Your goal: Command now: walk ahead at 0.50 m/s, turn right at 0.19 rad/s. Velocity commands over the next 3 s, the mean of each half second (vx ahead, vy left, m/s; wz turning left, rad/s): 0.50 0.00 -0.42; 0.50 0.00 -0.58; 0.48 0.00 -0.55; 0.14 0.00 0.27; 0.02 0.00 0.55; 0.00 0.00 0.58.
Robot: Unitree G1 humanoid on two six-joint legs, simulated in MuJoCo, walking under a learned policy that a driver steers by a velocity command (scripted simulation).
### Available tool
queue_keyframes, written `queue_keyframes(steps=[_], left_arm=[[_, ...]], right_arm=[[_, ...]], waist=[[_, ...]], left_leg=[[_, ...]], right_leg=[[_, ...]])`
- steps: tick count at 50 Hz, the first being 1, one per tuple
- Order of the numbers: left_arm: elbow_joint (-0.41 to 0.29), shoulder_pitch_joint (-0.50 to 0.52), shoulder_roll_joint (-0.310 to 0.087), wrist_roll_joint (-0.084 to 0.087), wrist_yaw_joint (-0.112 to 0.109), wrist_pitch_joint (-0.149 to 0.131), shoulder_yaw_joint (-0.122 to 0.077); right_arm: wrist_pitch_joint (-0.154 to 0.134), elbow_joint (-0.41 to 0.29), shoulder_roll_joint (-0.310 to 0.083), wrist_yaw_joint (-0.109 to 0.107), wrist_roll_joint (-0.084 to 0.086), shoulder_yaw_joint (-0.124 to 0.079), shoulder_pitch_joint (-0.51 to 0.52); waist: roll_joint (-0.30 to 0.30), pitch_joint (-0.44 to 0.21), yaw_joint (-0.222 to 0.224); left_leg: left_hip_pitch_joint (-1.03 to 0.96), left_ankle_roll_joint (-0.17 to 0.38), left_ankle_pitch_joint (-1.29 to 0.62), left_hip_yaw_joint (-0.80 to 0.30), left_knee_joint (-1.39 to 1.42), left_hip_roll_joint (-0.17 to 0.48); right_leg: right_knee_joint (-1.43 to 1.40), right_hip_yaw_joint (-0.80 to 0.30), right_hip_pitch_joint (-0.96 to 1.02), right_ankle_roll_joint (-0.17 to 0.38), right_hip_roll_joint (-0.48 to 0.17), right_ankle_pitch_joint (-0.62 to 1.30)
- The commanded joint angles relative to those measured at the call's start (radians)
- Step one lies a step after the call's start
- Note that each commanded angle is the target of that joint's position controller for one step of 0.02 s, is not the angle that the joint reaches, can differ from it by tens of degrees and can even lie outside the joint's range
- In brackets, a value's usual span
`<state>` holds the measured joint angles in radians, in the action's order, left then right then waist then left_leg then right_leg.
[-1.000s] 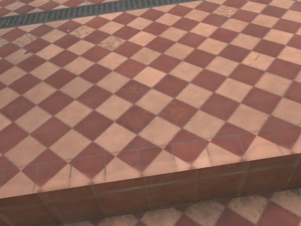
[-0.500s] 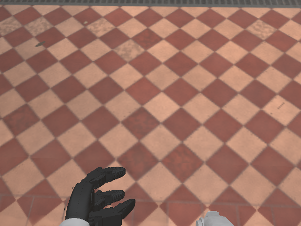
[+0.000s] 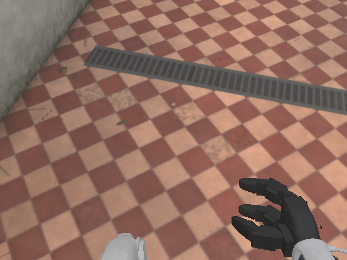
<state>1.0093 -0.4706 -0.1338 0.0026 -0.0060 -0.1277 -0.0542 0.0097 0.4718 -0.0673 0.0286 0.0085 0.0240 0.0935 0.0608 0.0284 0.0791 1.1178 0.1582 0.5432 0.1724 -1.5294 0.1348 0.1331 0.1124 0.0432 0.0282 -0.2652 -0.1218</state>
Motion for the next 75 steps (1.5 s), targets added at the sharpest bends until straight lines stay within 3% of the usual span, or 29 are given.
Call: queue_keyframes(steps=[1, 2, 3, 4, 6, 8, 16, 18, 23, 27, 30, 33, 34, 35, 36, 38, 39, 41, 47, 50, 52, 54, 55, 56, 57, 59, 60, 66, 75], left_arm=[[-0.175, 0.088, -0.224, 0.039, 0.086, -0.044, -0.053], [-0.232, 0.163, -0.153, -0.002, 0.106, -0.054, -0.064], [-0.285, 0.154, -0.024, -0.041, 0.087, -0.044, -0.05], [-0.326, 0.165, 0.017, -0.044, 0.069, -0.029, -0.04], [-0.336, 0.173, 0.043, -0.046, 0.024, 0.011, -0.018], [-0.316, 0.113, 0.048, -0.033, 0.01, 0.049, -0.002], [-0.279, 0.28, -0.073, 0.004, 0.014, 0.106, -0.048], [-0.257, 0.303, -0.065, 0.016, 0.019, 0.106, -0.052], [-0.245, 0.348, -0.044, 0.027, 0.045, 0.119, -0.05], [-0.273, 0.367, -0.07, -0.002, 0.062, 0.122, -0.044], [-0.25, 0.257, -0.113, -0.012, 0.04, 0.136, -0.052], [-0.203, 0.002, -0.18, -0.024, 0.003, 0.11, -0.09], [-0.21, 0.019, -0.216, -0.033, -0.006, 0.103, -0.096], [-0.232, 0.065, -0.29, -0.044, -0.005, 0.11, -0.104], [-0.246, 0.042, -0.261, -0.029, -0.009, 0.108, -0.095], [-0.252, 0.12, -0.196, -0.024, -0.011, 0.092, -0.066], [-0.265, 0.139, -0.196, -0.017, -0.016, 0.077, -0.059], [-0.253, 0.114, -0.211, -0.001, -0.017, 0.042, -0.045], [-0.234, 0.027, -0.255, -0.005, 0.001, 0.045, -0.048], [-0.249, 0.023, -0.296, -0.01, -0.001, 0.058, -0.059], [-0.275, 0.054, -0.316, -0.017, -0.005, 0.056, -0.064], [-0.288, 0.102, -0.334, -0.023, 0.002, 0.045, -0.066], [-0.331, 0.113, -0.26, -0.02, 0.008, 0.04, -0.047], [-0.376, -0.021, -0.164, 0.02, 0.008, 0.047, -0.025], [-0.352, 0.008, -0.253, -0.017, 0.004, 0.064, -0.034], [-0.369, 0.136, -0.252, -0.025, 0.014, 0.07, -0.033], [-0.373, 0.154, -0.244, -0.031, 0.029, 0.08, -0.032], [-0.409, 0.206, -0.204, -0.05, 0.059, 0.147, -0.02], [-0.443, 0.369, -0.148, -0.039, 0.075, 0.112, 0.009]], right_arm=[[-0.004, 0.086, -0.291, -0.039, -0.04, -0.129, -0.599], [0.008, 0.077, -0.393, -0.039, -0.013, -0.165, -0.535], [-0.006, 0.084, -0.384, -0.027, 0.007, -0.156, -0.374], [-0.013, 0.112, -0.317, -0.024, -0.01, -0.137, -0.256], [-0.05, 0.237, -0.136, -0.021, -0.027, -0.092, -0.197], [-0.107, 0.321, -0.066, 0.003, -0.058, -0.069, -0.233], [-0.192, 0.434, -0.167, -0.039, 0.003, -0.09, -0.479], [-0.18, 0.468, -0.161, -0.05, -0.004, -0.089, -0.605], [-0.151, 0.437, -0.154, -0.062, -0.026, -0.087, -0.588], [-0.151, 0.429, -0.188, -0.098, -0.012, -0.09, -0.625], [-0.091, 0.438, -0.262, -0.105, -0.01, -0.121, -0.69], [-0.072, 0.389, -0.314, -0.083, -0.009, -0.141, -0.558], [-0.082, 0.337, -0.213, -0.071, -0.02, -0.118, -0.448], [-0.105, 0.204, -0.163, -0.056, -0.006, -0.108, -0.357], [-0.134, 0.177, -0.218, -0.038, -0.017, -0.107, -0.312], [-0.157, 0.178, -0.25, -0.036, -0.002, -0.107, -0.336], [-0.139, 0.177, -0.26, -0.034, -0.018, -0.11, -0.341], [-0.09, 0.168, -0.222, -0.033, -0.049, -0.087, -0.323], [-0.069, 0.084, -0.194, -0.004, -0.034, -0.042, -0.088], [-0.076, 0.082, -0.212, 0.008, -0.026, -0.044, -0.045], [-0.086, 0.096, -0.263, -0.001, -0.037, -0.064, -0.104], [-0.104, 0.155, -0.32, -0.021, -0.039, -0.089, -0.341], [-0.112, 0.164, -0.386, -0.042, -0.059, -0.105, -0.517], [-0.107, 0.161, -0.502, -0.04, -0.088, -0.125, -0.506], [-0.088, 0.136, -0.429, -0.035, -0.061, -0.121, -0.449], [-0.083, 0.136, -0.277, -0.037, -0.054, -0.081, -0.338], [-0.084, 0.15, -0.268, -0.039, -0.048, -0.078, -0.34], [-0.12, 0.227, -0.295, -0.027, -0.033, -0.09, -0.386], [-0.091, 0.311, -0.36, -0.022, -0.025, -0.106, -0.478]], waist=[[-0.208, -0.48, -0.328], [-0.384, -0.497, -0.312], [-0.348, -0.457, -0.205], [-0.269, -0.362, -0.101], [-0.146, -0.065, -0.024], [-0.121, -0.007, 0.036], [-0.055, 0.049, -0.059], [-0.071, 0.057, -0.099], [-0.178, 0.069, -0.09], [-0.192, 0.051, -0.08], [-0.271, -0.001, -0.063], [-0.187, -0.066, 0.107], [-0.062, -0.008, 0.089], [0.132, -0.036, 0.023], [0.013, -0.052, 0.044], [-0.184, 0.03, -0.074], [-0.203, 0.058, -0.102], [-0.169, 0.042, -0.111], [0.003, 0.042, -0.013], [0.043, -0.005, 0.021], [0.032, -0.048, -0.011], [-0.011, -0.171, -0.145], [-0.092, -0.315, -0.213], [-0.414, -0.455, -0.118], [-0.313, -0.449, -0.125], [-0.144, -0.203, -0.105], [-0.164, -0.16, -0.099], [-0.171, -0.025, -0.051], [-0.162, 0.025, -0.104]], left_leg=[[-1.063, 0.054, 0.641, -0.759, 0.761, 0.123], [-0.99, -0.01, 0.982, -1.173, 1.196, 0.202], [-0.893, -0.079, 0.937, -1.217, 1.262, 0.272], [-0.79, -0.101, 0.797, -1.095, 1.196, 0.281], [-0.535, -0.104, 0.446, -0.69, 0.956, 0.245], [-0.487, -0.126, 0.236, -0.428, 0.964, 0.201], [-0.821, -0.223, -0.396, 0.058, 1.353, 0.14], [-0.992, -0.223, -0.523, 0.125, 1.383, 0.109], [-1.147, -0.171, -0.598, 0.193, 1.39, 0.048], [-1.275, -0.155, -1.351, 0.211, 1.247, 0.121], [-1.384, -0.149, -1.66, 0.206, 1.022, 0.15], [-1.085, -0.112, -1.277, 0.156, 0.52, 0.136], [-0.746, -0.097, -0.551, 0.086, 0.236, 0.026], [-0.308, -0.154, -0.062, -0.032, -0.056, -0.208], [-0.226, -0.154, -0.144, -0.222, -0.061, -0.123], [-0.313, -0.159, -0.286, -0.25, 0.093, -0.054], [-0.332, -0.18, -0.28, -0.251, 0.151, -0.038], [-0.363, -0.204, -0.245, -0.23, 0.223, -0.014], [-0.486, -0.196, -0.52, -0.138, 0.789, -0.049], [-0.612, -0.17, -0.598, -0.131, 0.938, -0.096], [-0.683, -0.144, -0.542, -0.159, 1.012, -0.113], [-0.961, -0.105, -0.482, -0.162, 1.043, -0.125], [-1.206, -0.071, -0.391, -0.332, 1.003, 0.072], [-1.436, 0.047, -0.385, -0.808, 1.111, 0.363], [-1.379, 0.052, -0.21, -0.921, 1.177, 0.335], [-1.121, 0.004, -0.134, -0.608, 1.221, 0.227], [-1.048, -0.01, -0.2, -0.515, 1.239, 0.192], [-0.869, 0.017, -0.336, -0.26, 1.371, 0.187], [-0.936, -0.034, -0.677, -0.043, 1.292, 0.141]], right_leg=[[0.886, -0.078, -0.59, 0.096, 0.196, 0.66], [1.416, -0.275, -0.762, 0.068, 0.311, 0.033], [1.805, -0.435, -0.868, 0.034, 0.33, 0.039], [1.924, -0.367, -0.929, 0.031, 0.275, 0.15], [1.924, -0.254, -0.996, 0.059, 0.238, 0.29], [1.842, -0.27, -0.983, 0.073, 0.237, 0.249], [1.254, -0.124, -0.949, 0.062, 0.267, 0.381], [1.162, -0.071, -0.973, 0.08, 0.274, 0.341], [0.851, 0.036, -0.848, 0.099, 0.263, 0.233], [0.594, 0.155, -0.666, 0.133, 0.319, 0.086], [0.507, 0.2, -0.544, 0.172, 0.39, -0.145], [0.312, 0.027, -0.149, 0.258, 0.368, -0.216], [0.358, -0.212, -0.044, 0.298, 0.219, -0.236], [0.232, -0.749, 0.139, 0.492, 0.038, -0.156], [0.11, -0.79, 0.122, 0.494, -0.042, -0.152], [0.057, -0.603, -0.087, 0.39, -0.002, -0.048], [0.05, -0.548, -0.145, 0.353, 0.035, -0.013], [0.034, -0.445, -0.198, 0.328, 0.094, 0.097], [0.093, -0.271, -0.249, 0.204, 0.255, 0.351], [0.139, -0.318, -0.184, 0.178, 0.216, 0.365], [0.237, -0.365, -0.093, 0.154, 0.183, 0.445], [0.549, -0.343, -0.121, 0.101, 0.225, 0.557], [0.844, -0.296, -0.294, 0.081, 0.281, 0.256], [1.183, -0.195, -0.609, 0.036, 0.428, -0.442], [1.298, -0.225, -0.709, 0.052, 0.353, -0.382], [1.234, -0.196, -0.728, 0.042, 0.269, -0.205], [1.197, -0.196, -0.707, 0.035, 0.248, -0.193], [1.075, -0.187, -0.733, 0.01, 0.198, -0.102], [0.525, -0.054, -0.502, 0.04, 0.249, -0.044]])
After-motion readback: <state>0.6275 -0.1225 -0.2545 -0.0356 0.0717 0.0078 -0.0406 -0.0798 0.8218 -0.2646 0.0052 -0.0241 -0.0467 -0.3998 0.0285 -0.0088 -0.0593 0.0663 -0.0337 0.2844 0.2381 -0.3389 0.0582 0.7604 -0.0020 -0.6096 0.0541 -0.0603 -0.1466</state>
